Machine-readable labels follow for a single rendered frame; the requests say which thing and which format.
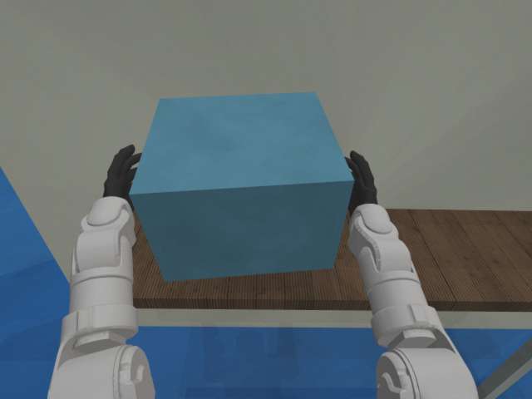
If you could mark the robot right hand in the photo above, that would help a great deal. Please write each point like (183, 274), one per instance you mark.
(364, 190)

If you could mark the table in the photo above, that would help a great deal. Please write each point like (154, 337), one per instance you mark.
(466, 261)

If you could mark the robot left upper arm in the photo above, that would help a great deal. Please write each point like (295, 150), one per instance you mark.
(121, 372)

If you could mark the carton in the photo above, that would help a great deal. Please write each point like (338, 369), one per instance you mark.
(241, 185)

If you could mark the robot right upper arm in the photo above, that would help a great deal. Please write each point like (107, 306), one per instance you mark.
(423, 373)

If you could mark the robot left forearm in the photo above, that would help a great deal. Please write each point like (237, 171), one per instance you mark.
(101, 313)

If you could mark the robot left hand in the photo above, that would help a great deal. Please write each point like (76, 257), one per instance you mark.
(120, 174)

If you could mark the robot right forearm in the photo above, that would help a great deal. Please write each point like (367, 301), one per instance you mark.
(401, 315)

